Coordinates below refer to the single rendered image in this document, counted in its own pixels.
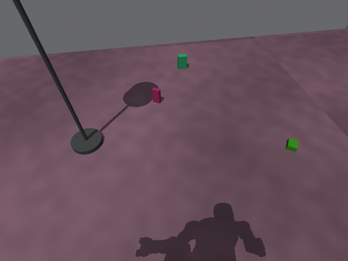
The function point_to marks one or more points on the floor lamp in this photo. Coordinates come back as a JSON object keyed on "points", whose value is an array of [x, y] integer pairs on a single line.
{"points": [[87, 140]]}

